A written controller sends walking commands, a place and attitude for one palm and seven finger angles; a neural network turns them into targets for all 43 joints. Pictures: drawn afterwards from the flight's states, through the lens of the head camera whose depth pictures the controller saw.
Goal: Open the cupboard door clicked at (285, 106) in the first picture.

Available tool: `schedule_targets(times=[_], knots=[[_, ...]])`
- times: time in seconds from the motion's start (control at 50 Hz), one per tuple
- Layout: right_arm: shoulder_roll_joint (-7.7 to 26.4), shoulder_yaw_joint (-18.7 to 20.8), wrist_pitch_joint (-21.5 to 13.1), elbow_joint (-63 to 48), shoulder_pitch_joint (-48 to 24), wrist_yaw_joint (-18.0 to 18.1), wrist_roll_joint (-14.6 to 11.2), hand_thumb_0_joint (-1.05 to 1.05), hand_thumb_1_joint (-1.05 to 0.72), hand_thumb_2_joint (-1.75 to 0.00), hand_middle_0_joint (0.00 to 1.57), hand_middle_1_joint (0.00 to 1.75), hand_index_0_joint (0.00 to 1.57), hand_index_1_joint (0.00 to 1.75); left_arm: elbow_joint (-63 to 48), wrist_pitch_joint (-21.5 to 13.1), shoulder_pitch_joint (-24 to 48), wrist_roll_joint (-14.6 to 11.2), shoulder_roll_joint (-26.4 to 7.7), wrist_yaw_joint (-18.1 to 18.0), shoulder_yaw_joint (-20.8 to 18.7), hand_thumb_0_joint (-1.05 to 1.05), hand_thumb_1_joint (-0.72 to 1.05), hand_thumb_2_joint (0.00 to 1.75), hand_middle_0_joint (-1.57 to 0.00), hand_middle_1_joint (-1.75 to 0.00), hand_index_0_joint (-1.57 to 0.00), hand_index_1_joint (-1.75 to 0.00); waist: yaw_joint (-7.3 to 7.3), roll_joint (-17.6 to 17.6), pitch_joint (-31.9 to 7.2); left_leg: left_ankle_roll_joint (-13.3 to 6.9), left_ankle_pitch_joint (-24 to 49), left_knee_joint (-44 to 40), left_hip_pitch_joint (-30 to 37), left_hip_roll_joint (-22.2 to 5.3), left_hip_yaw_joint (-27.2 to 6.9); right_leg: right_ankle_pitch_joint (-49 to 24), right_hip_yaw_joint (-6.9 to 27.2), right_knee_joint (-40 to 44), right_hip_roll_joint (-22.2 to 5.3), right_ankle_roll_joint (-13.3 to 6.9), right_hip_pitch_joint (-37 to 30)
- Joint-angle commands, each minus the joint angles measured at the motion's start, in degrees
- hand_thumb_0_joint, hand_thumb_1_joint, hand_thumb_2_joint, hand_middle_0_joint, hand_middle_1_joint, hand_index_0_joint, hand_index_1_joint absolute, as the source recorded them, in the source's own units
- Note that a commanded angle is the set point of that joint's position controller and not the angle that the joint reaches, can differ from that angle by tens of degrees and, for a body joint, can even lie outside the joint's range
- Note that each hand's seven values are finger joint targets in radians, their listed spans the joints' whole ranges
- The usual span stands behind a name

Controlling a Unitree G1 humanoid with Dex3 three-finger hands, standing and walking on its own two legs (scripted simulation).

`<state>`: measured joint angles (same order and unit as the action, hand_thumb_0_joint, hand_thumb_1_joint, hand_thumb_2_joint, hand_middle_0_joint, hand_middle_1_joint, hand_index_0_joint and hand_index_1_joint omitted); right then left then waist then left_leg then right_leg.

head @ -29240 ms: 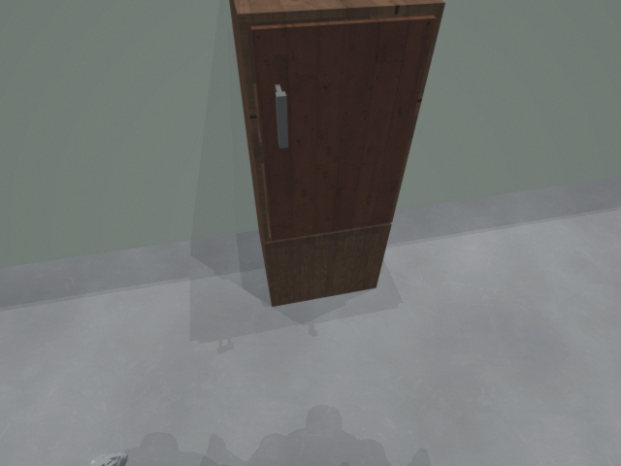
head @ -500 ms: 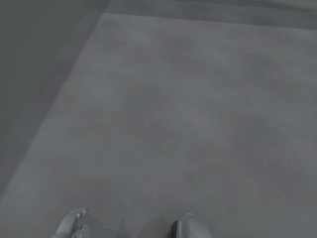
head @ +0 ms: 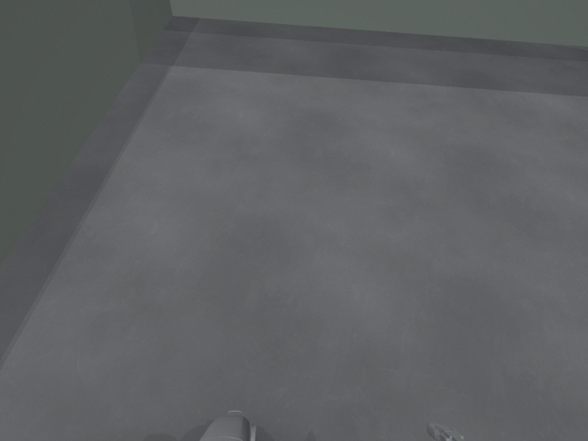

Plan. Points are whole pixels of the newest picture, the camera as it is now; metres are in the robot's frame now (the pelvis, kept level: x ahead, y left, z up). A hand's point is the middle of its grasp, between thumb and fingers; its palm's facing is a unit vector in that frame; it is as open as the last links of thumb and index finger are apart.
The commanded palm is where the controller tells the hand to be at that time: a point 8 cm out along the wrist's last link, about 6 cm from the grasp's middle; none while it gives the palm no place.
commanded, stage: turn to face it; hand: left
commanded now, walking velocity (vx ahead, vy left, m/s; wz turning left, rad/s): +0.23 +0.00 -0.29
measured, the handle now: out of the picture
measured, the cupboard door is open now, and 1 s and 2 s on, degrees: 39 39 39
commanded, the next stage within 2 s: none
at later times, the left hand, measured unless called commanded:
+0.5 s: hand (189, 354) +0.26 +0.21 -0.16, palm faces +0.15 -0.96 -0.23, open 7.4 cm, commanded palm none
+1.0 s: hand (146, 439) +0.14 +0.25 -0.19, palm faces +0.49 -0.84 -0.25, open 7.4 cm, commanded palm none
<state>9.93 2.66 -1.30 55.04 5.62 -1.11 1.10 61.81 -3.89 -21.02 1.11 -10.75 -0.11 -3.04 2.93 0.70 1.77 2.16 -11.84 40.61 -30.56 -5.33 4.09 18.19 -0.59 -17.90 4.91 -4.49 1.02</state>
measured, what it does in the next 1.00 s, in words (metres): walks ahead, turning left: left foot, then right foot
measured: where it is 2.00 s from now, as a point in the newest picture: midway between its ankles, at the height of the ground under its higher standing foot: (295, 435)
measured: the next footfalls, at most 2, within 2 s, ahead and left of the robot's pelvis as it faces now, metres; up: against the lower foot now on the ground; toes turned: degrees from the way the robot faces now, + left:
left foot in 0.08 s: +0.17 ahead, +0.12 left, +0.00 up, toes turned +5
right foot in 0.48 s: +0.23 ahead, -0.11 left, +0.00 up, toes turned +6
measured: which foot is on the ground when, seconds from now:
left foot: up 0.00-0.06, down 0.08-0.48, up 0.50-0.82, down 0.84-1.00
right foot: down 0.00-0.08, up 0.10-0.46, down 0.48-0.84, up 0.86-1.00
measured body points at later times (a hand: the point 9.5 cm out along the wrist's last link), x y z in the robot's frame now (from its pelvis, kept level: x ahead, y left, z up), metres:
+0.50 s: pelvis +0.16 +0.00 -0.01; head +0.19 +0.01 +0.44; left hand +0.25 +0.26 -0.14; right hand +0.16 -0.24 -0.16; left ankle +0.13 +0.12 -0.74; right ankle +0.19 -0.11 -0.74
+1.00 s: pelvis +0.19 +0.02 -0.01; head +0.22 +0.07 +0.44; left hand +0.11 +0.29 -0.17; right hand +0.42 -0.16 -0.12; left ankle +0.19 +0.13 -0.74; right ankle +0.23 -0.13 -0.66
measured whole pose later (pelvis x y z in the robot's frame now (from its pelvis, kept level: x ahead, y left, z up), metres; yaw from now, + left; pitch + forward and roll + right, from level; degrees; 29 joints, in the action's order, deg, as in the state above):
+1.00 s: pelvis +0.19 +0.02 -0.01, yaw +28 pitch +1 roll -1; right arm 13.7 3.0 1.3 50.3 7.0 0.1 1.2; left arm 53.8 4.0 -12.1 1.7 -15.8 -0.7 -4.9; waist 0.9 2.8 4.8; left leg -2.1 -13.8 33.8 -21.2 -0.2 1.7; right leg 25.9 -2.2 -64.5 -4.8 4.8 27.8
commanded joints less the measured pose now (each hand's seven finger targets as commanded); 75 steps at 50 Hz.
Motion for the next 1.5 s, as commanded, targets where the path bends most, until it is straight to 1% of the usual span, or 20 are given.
schedule_targets(times=[0.0,0.02,0.06,0.14,0.2,0.42,0.46,0.48,0.58,0.72,0.78,0.82,0.84,0.94,1.16,1.2,1.24,1.3,1.42,1.48], knots=[[4.86,0.65,-2.39,-1.61,5.27,0.88,0.34,0.0,-0.9,-0.9,0.2,0.3,0.2,0.3,-1.51,-1.22,-2.08,-0.54,-7.67,-0.64,-1.09,0.0,0.9,0.9,-0.2,-0.3,-0.2,-0.3,-5.38,3.93,-2.2,-2.13,3.78,-11.54,14.17,4.58,3.62,-49.84,7.27,-9.73,-14.34,-3.1,0.47],[7.8,1.26,-2.63,0.79,12.87,1.5,0.63,0.0,-0.9,-0.9,0.2,0.3,0.2,0.3,-1.82,-1.1,-1.92,-0.83,-7.28,-0.58,-1.05,0.0,0.9,0.9,-0.2,-0.3,-0.2,-0.3,-8.39,2.0,-6.33,-4.13,10.13,-12.42,29.37,1.26,-0.14,-43.13,5.88,-19.36,-12.29,-0.91,9.79],[15.28,2.29,-2.29,3.03,25.33,2.27,1.04,0.0,-0.9,-0.9,0.2,0.3,0.2,0.3,-3.18,-1.4,-4.51,-1.51,-3.75,-0.45,0.3,0.0,0.9,0.9,-0.2,-0.3,-0.2,-0.3,-10.54,-14.87,-16.56,-17.36,31.82,-17.46,45.91,-23.79,-30.13,14.06,-0.46,-52.14,-1.66,2.64,28.54],[7.27,-0.25,-2.46,0.98,11.69,2.85,0.09,0.0,-0.9,-0.9,0.2,0.3,0.2,0.3,-3.96,0.89,1.6,0.13,-2.21,-0.23,0.09,0.0,0.9,0.9,-0.2,-0.3,-0.2,-0.3,-3.57,-7.79,2.48,-13.91,25.73,-24.55,16.28,-14.35,-17.17,6.5,1.69,-51.16,-10.02,5.36,29.16],[7.24,-0.56,-2.59,1.55,10.75,3.15,-0.08,0.0,-0.9,-0.9,0.2,0.3,0.2,0.3,-3.35,2.6,-0.94,0.05,-0.3,-0.06,0.46,0.0,0.9,0.9,-0.2,-0.3,-0.2,-0.3,-1.59,-8.61,-3.32,-11.0,35.14,-21.98,15.88,-7.9,-8.7,3.28,-1.2,-37.86,-8.48,6.71,20.85],[10.29,1.81,1.12,0.12,10.37,2.7,-0.15,0.0,-0.9,-0.9,0.2,0.3,0.2,0.3,-9.02,3.28,6.95,-0.57,-5.06,-0.96,-1.78,0.0,0.9,0.9,-0.2,-0.3,-0.2,-0.3,-0.98,-6.53,-4.13,-7.87,17.94,-15.03,9.88,-4.21,-18.4,-7.86,-1.5,-7.93,-6.39,7.02,5.89],[5.15,1.23,0.99,-1.76,10.43,2.02,-0.85,0.0,-0.9,-0.9,0.2,0.3,0.2,0.3,-8.48,2.45,2.77,0.33,-13.51,-1.84,-3.42,0.0,0.9,0.9,-0.2,-0.3,-0.2,-0.3,0.8,14.5,-6.78,-0.34,-14.92,2.66,-4.8,7.07,-4.05,-24.94,16.55,-1.19,-28.57,-0.51,-7.49],[6.95,1.83,1.56,-2.2,10.12,2.03,-0.52,0.0,-0.9,-0.9,0.2,0.3,0.2,0.3,-8.82,2.71,1.5,0.06,-14.56,-1.86,-3.26,0.0,0.9,0.9,-0.2,-0.3,-0.2,-0.3,1.24,14.15,-7.53,-0.04,-26.44,17.46,-3.47,5.62,-3.2,-28.34,18.72,-0.31,-35.62,-6.34,-1.92],[4.73,1.44,3.45,-1.85,8.62,0.53,-0.34,0.0,-0.9,-0.9,0.2,0.3,0.2,0.3,-11.24,2.86,9.16,-0.02,-8.74,-2.07,-1.65,0.0,0.9,0.9,-0.2,-0.3,-0.2,-0.3,-3.05,10.53,-1.8,1.7,-15.71,23.68,-3.41,1.47,-1.92,-35.8,-0.42,-2.64,-24.81,-2.76,4.63],[4.59,0.97,3.22,-5.03,3.14,-0.42,-0.49,0.0,-0.9,-0.9,0.2,0.3,0.2,0.3,-11.19,3.06,6.49,0.54,-12.37,-1.54,-2.73,0.0,0.9,0.9,-0.2,-0.3,-0.2,-0.3,-1.71,10.96,-2.14,0.93,-11.4,2.16,4.71,3.51,3.9,-39.33,-5.58,-8.14,-24.73,-1.03,2.92],[8.69,2.07,2.71,-4.5,9.31,-0.29,0.0,0.0,-0.9,-0.9,0.2,0.3,0.2,0.3,-12.3,3.46,8.07,-0.12,-12.47,-1.08,-2.89,0.0,0.9,0.9,-0.2,-0.3,-0.2,-0.3,-6.04,5.6,-6.32,-0.61,3.5,-11.92,20.8,4.1,3.26,-30.23,-9.63,-20.7,-23.09,3.39,10.33],[20.15,4.82,2.21,-4.22,16.32,0.7,0.32,0.0,-0.9,-0.9,0.2,0.3,0.2,0.3,-16.06,4.18,10.14,-0.69,-6.47,-0.7,-1.46,0.0,0.9,0.9,-0.2,-0.3,-0.2,-0.3,-9.97,-20.66,-11.32,-14.6,34.58,-19.06,31.55,-19.91,-30.25,22.06,-8.12,-45.71,-10.58,10.08,31.73],[20.21,4.67,2.59,-3.68,16.9,0.96,0.05,0.0,-0.9,-0.9,0.2,0.3,0.2,0.3,-17.32,5.09,12.58,-0.04,-8.7,-1.03,-1.47,0.0,0.9,0.9,-0.2,-0.3,-0.2,-0.3,-9.75,-12.5,-10.73,-16.81,28.6,-18.67,29.93,-21.25,-28.1,20.5,-0.75,-50.31,-11.76,8.95,33.1],[15.16,2.87,1.78,-7.3,3.85,2.12,0.19,0.0,-0.9,-0.9,0.2,0.3,0.2,0.3,-13.89,5.75,9.5,0.35,-8.05,-0.2,-2.25,0.0,0.9,0.9,-0.2,-0.3,-0.2,-0.3,-3.66,-10.46,-4.15,-10.17,8.15,-21.83,17.76,-8.64,-17.4,4.93,0.86,-48.28,-10.69,9.28,30.75],[14.99,4.14,3.3,-8.57,0.47,1.2,-0.01,0.0,-0.9,-0.9,0.2,0.3,0.2,0.3,-13.76,4.8,3.36,-0.25,-8.86,-0.81,-2.31,0.0,0.9,0.9,-0.2,-0.3,-0.2,-0.3,-0.76,-8.96,-4.12,-7.84,-1.07,-16.51,5.61,-2.77,-21.52,-2.22,-1.71,-10.52,-5.73,7.74,7.03],[8.25,3.26,3.31,-10.55,0.59,0.67,-0.71,0.0,-0.9,-0.9,0.2,0.3,0.2,0.3,-14.52,3.8,1.59,1.15,-17.46,-1.61,-4.07,0.0,0.9,0.9,-0.2,-0.3,-0.2,-0.3,0.97,18.43,-3.47,0.32,-19.26,8.2,-8.23,10.68,-5.55,4.13,23.86,6.46,-29.56,-0.92,0.94],[10.05,3.65,3.56,-10.24,1.28,-0.14,-0.06,0.0,-0.9,-0.9,0.2,0.3,0.2,0.3,-16.83,4.18,8.96,0.33,-14.92,-1.86,-2.85,0.0,0.9,0.9,-0.2,-0.3,-0.2,-0.3,-2.54,9.06,-0.94,-0.71,-18.46,24.67,-3.84,5.74,-8.24,0.22,17.08,5.64,-31.03,-4.73,12.64],[9.29,3.41,4.51,-7.14,2.99,-0.6,-0.03,0.0,-0.9,-0.9,0.2,0.3,0.2,0.3,-16.94,3.63,11.86,0.09,-10.5,-1.68,-1.73,0.0,0.9,0.9,-0.2,-0.3,-0.2,-0.3,-4.14,14.41,-1.23,1.28,-12.14,29.03,-3.34,3.53,-4.77,-16.0,3.95,0.34,-22.87,-1.72,10.18],[5.87,1.63,3.53,-8.1,-2.34,-0.87,-0.69,0.0,-0.9,-0.9,0.2,0.3,0.2,0.3,-13.96,3.44,4.04,0.7,-13.64,-1.68,-2.87,0.0,0.9,0.9,-0.2,-0.3,-0.2,-0.3,0.18,10.57,-4.01,1.63,-14.97,3.74,3.21,4.64,1.83,-36.29,-1.22,-7.56,-24.77,-1.87,-0.12],[7.03,1.74,2.97,-7.22,1.58,-0.54,-0.64,0.0,-0.9,-0.9,0.2,0.3,0.2,0.3,-13.43,3.69,4.84,0.28,-14.37,-1.25,-3.37,0.0,0.9,0.9,-0.2,-0.3,-0.2,-0.3,-1.82,10.33,-5.33,0.54,-6.55,-8.69,12.18,5.65,2.8,-34.59,-4.31,-13.28,-24.3,1.15,2.82]])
